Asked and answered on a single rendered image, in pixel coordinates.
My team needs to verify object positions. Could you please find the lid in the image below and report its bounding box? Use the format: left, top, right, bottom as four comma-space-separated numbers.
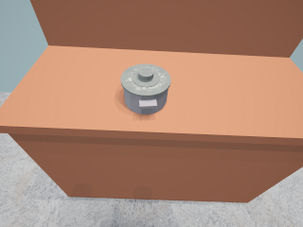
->
120, 63, 171, 97

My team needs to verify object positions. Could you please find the table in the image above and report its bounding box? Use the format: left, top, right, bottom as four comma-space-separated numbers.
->
0, 0, 303, 203

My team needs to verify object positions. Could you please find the knob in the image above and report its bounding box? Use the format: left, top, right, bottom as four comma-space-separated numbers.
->
138, 67, 154, 81

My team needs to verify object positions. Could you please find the pot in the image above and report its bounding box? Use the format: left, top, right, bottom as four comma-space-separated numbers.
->
123, 89, 169, 114

